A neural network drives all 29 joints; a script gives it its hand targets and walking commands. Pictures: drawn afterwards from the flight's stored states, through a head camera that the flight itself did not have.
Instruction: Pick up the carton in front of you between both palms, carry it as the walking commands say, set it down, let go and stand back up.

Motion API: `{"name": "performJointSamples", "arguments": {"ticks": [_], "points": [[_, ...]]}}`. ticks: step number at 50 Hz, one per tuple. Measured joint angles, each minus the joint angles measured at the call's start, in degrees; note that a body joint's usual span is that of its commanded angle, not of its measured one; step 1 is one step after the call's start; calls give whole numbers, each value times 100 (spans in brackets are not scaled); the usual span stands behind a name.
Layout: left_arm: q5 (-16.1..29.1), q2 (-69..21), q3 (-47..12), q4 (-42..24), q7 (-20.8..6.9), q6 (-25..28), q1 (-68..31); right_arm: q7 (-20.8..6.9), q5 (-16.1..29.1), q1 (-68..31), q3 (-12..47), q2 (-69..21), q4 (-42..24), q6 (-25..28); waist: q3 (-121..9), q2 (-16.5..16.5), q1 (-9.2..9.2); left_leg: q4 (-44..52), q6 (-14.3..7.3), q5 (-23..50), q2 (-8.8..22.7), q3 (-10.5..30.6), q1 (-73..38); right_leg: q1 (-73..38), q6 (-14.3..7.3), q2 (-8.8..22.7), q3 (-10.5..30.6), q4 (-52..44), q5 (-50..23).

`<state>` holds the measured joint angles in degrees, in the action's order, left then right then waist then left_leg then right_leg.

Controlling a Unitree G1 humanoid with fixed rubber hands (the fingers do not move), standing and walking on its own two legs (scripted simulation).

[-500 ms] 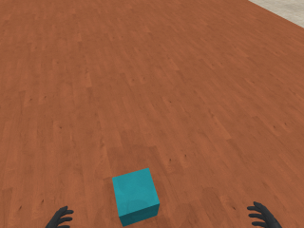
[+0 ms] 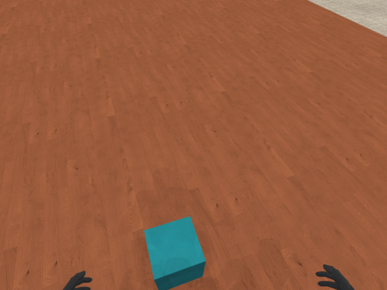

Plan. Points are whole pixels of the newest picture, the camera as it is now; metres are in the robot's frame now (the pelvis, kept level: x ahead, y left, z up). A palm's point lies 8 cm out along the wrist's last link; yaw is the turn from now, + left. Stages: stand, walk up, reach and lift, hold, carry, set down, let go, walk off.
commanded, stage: stand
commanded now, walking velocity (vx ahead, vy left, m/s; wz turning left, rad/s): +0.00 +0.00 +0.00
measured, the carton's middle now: (174, 254) +0.39 +0.09 -0.65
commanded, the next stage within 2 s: none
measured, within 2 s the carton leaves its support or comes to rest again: neither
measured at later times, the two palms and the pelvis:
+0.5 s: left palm out of the picture +0.07 +0.30 -0.11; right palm out of the picture +0.08 -0.31 -0.09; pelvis -0.02 +0.00 +0.00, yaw +1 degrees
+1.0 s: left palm out of the picture +0.06 +0.31 -0.11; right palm out of the picture +0.08 -0.31 -0.09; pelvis -0.02 +0.00 +0.01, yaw +1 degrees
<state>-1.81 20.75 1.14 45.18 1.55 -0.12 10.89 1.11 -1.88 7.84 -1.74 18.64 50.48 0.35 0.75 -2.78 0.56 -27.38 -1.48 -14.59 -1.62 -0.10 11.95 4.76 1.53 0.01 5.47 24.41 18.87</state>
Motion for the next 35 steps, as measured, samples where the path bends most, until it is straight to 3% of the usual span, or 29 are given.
{"name": "performJointSamples", "arguments": {"ticks": [35], "points": [[40, 162, -36, 891, -65, 47, -78, -53, 81, -140, 82, 238, 823, 25, 109, 82, -24, 430, 43, 390, 30, 109, -201, -222, -20, 0, -122, -426, -363]]}}
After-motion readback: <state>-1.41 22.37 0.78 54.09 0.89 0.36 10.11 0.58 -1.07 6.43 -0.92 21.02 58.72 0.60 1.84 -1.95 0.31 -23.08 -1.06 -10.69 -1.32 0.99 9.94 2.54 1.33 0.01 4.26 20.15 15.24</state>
